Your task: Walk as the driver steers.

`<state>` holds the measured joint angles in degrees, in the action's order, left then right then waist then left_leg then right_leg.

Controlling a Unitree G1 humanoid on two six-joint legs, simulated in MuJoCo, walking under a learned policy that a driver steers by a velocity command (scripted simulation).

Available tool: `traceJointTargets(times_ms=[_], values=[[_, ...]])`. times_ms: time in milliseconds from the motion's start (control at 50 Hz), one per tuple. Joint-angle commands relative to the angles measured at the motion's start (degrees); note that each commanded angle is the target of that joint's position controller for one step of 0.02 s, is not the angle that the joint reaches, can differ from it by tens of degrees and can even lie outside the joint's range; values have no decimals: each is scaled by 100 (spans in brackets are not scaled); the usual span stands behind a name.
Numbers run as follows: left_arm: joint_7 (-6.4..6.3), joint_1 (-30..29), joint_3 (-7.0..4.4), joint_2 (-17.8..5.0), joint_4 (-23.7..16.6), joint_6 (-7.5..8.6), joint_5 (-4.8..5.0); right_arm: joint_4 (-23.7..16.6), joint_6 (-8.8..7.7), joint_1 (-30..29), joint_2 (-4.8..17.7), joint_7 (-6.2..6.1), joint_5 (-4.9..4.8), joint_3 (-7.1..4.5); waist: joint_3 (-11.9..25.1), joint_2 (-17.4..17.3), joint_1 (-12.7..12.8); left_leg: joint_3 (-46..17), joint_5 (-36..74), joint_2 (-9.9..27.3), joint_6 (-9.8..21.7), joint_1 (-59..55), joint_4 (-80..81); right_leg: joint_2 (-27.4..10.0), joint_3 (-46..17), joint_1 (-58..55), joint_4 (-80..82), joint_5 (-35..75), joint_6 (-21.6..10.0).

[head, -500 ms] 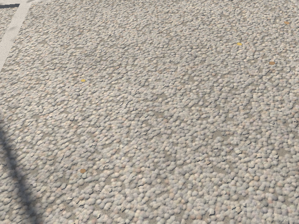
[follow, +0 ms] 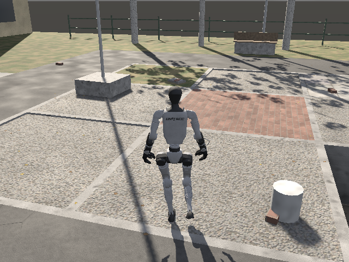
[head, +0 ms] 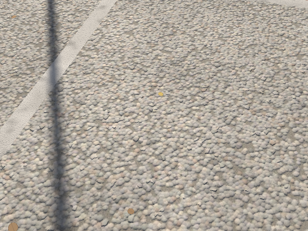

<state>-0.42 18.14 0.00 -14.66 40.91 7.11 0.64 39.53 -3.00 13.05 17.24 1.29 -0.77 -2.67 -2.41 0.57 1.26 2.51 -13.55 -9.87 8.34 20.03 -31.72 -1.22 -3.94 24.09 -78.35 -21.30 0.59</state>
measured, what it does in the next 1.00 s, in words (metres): walks ahead, turning right: right foot, then left foot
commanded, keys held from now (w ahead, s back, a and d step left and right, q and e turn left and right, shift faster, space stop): e+shift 0.86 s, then q+shift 0.14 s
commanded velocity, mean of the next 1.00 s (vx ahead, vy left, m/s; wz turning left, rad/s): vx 0.10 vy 0.00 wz -0.62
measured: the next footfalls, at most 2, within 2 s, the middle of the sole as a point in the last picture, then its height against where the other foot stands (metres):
right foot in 0.28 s outside the picture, level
left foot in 0.70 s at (138, 221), level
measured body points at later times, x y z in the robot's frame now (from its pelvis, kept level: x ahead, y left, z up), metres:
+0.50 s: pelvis +0.27 +0.00 +0.00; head +0.31 -0.01 +0.45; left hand +0.42 +0.26 -0.10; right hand +0.45 -0.27 -0.07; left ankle +0.36 +0.17 -0.66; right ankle +0.37 -0.06 -0.72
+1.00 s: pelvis +0.37 +0.07 +0.02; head +0.41 +0.06 +0.47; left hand +0.68 +0.18 -0.07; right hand +0.30 -0.23 -0.08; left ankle +0.46 +0.14 -0.72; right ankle +0.27 -0.06 -0.66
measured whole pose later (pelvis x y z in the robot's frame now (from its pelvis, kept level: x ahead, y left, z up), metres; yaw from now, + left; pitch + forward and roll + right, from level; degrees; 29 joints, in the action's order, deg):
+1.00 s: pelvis +0.37 +0.07 +0.02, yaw -40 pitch +1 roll +0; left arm -1.6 11.2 -4.0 -18.6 32.5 -3.0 0.1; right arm 40.8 0.4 9.1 14.2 -1.4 0.7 -2.6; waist -3.0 2.1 -1.9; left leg 1.7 -11.1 0.1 1.8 14.8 -24.8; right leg -1.1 -6.1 29.0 -57.5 -24.0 5.7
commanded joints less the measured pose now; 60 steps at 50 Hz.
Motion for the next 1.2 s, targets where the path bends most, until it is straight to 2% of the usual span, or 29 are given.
traceJointTargets(times_ms=[20,100,180,220,260,280,300,320,340,360,380,440,500,620,680,700,720,740,760,780,820,880,1000,1060,1120,1140,1160,1180,1200], values=[[32,196,-282,-940,-344,-36,19,-315,-201,-51,380,-92,24,-81,242,131,135,-1578,4614,1860,555,-903,1607,-553,64,1073,648,336,16],[48,106,-217,-416,-228,-156,18,-113,-314,-392,493,-216,153,-63,232,-296,173,161,5367,1005,-308,-88,1755,40,717,302,2574,1943,87],[312,-364,-331,-462,-273,-69,33,10,-119,-141,580,-534,160,-52,545,-383,-212,680,4912,1077,-983,-1208,969,535,1204,213,4425,4081,183],[480,148,-460,-653,-201,-83,14,-62,4,-301,630,-670,184,-104,832,-733,35,767,5391,1280,-1116,-1355,260,756,1324,-450,4521,3856,131],[414,1683,-725,-1220,94,-191,-12,-421,112,-1045,556,-736,200,-161,1138,-921,856,749,5800,1351,-1290,-740,-1456,849,1109,-1842,4572,3040,-274],[299,2460,-734,-1197,295,-199,14,-587,163,-1559,345,-653,140,-129,952,408,1408,719,2052,754,-1373,128,-4070,256,368,-2541,5371,4108,-711],[220,1722,-577,-1099,107,-109,-317,-736,214,-917,-482,-410,265,39,625,1991,329,-42,-2698,-254,-1536,1957,-6318,-521,-1738,-3011,4748,6448,-1459],[151,599,-604,-1549,-506,-88,-510,-702,154,443,-318,-226,162,117,2164,1500,-280,-1435,-2428,-133,-1458,2062,-7063,-1625,-4150,-3415,5558,5094,-2403],[78,-209,-695,-1520,-999,-216,-416,-707,127,268,433,-129,49,19,2059,424,-337,-1637,-1699,158,-1090,1913,-6522,-1618,-4424,-2710,6204,2100,-2437],[37,-497,-624,-1184,-1089,-326,-128,-774,138,-328,651,-114,104,-78,1038,-764,-392,-1418,-1278,392,-950,1964,-5765,-1245,-3993,-1610,6534,261,-2125],[16,-577,-561,-1046,-1123,-382,29,-847,198,-599,560,-147,160,-88,755,-1085,-451,-1343,-1088,544,-925,1779,-5153,-1001,-3805,-952,6722,-464,-1893],[-75,-606,-632,-1060,-1167,-581,1,-750,283,-707,287,-213,179,-80,341,-361,-346,-1102,-787,628,-1092,1120,-3075,-58,-2564,-157,6569,207,-1442],[-222,-164,-721,-1153,-990,-780,16,-673,233,-879,42,-316,120,-48,935,230,-82,-1097,-520,488,-1338,864,-2046,-6,-2391,-792,6143,1519,-1375],[-247,-437,-799,-1094,-1170,-1022,49,-504,104,-1189,205,-305,-26,-169,888,971,157,-1206,-115,368,-1245,476,-565,120,-2806,-1155,5906,787,-941],[-200,-728,-792,-1054,-1309,-1030,98,-292,-25,-807,424,-226,-22,-298,895,1111,-74,-1204,396,516,-1027,-294,809,230,-3096,-1178,5506,889,-759],[-181,-700,-737,-909,-1342,-1033,121,-206,-30,-651,563,-225,12,-358,1036,771,-96,-1402,832,1012,-830,-977,1328,498,-2876,-824,5002,-26,-584],[-159,-265,-641,-611,-1291,-1050,82,-315,30,-768,869,-252,122,-411,1269,-270,163,-2397,1013,2248,-295,-1750,1318,1024,-2045,-55,3756,-1378,-361],[-104,-324,-706,-883,-1495,-980,95,-376,93,-855,1035,-235,347,-423,947,-1532,271,-3487,1307,2987,406,-1413,1578,1347,-1135,958,2478,-1622,-103],[-50,-357,-825,-1402,-1418,-910,41,-467,76,-1018,767,-258,338,-412,715,-1372,241,-3475,1146,3166,592,-1170,1624,795,-949,1256,1636,-1142,150],[-36,-289,-869,-1548,-1255,-932,67,-544,102,-1255,500,-314,241,-339,558,-961,236,-2734,776,2775,391,-1070,1498,577,-811,1295,1330,-664,245],[-59,-107,-793,-1277,-1086,-1036,31,-588,195,-1306,447,-414,113,-281,382,-567,156,-1896,779,2292,155,-985,1398,448,-545,1459,537,-117,374],[-58,-618,-622,-978,-1336,-1010,78,-432,263,-792,539,-453,194,-252,312,-562,-209,-1314,1487,2157,362,-1146,1493,108,-5,1642,662,164,518],[-142,-667,-325,-368,-1210,-880,-134,-162,265,-681,549,-167,82,-155,803,-929,-182,-1142,2313,2027,486,-1126,1205,31,95,-57,3141,-404,501],[-181,-695,-440,-656,-1082,-880,-62,-34,278,-392,987,-82,-65,-272,540,-1217,-237,-1614,2337,2053,481,-1062,993,383,342,-573,4528,96,441],[-243,-294,-552,-984,-953,-843,-50,-36,232,-294,872,-132,-206,-251,880,-940,-35,-1903,1903,1852,-55,-358,535,-67,-54,-2184,5783,1565,-78],[-315,-18,-648,-1378,-975,-908,-175,-166,157,-280,438,-93,-82,-136,1291,206,-46,-1366,415,1381,-453,580,-515,-1213,-835,-3134,5332,3460,-570],[-261,-188,-728,-1491,-826,-972,-255,-287,105,-338,341,-90,-153,-124,1081,1734,-28,-331,-1586,782,-806,1552,-1140,-2086,-1484,-2704,5589,3792,-1385],[-238,-394,-621,-1078,-1022,-911,-323,-182,143,-378,782,-111,-132,-280,937,1340,143,-422,-2270,991,-1059,1638,-2551,-2252,-1527,-2452,5784,4034,-1698],[-249,-724,-534,-805,-1075,-860,-314,-106,242,-259,854,-128,-162,-379,775,1073,-17,-499,-2100,1049,-1150,1774,-3296,-2044,-1138,-2236,5812,3957,-1559]])
Keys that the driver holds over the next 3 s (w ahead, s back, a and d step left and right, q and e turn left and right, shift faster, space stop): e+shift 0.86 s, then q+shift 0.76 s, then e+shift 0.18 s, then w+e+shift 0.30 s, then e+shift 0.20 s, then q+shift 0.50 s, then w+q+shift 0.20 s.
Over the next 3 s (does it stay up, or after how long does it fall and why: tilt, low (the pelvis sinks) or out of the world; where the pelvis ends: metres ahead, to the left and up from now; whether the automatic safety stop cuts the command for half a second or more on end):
stays up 0.71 -0.27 0.01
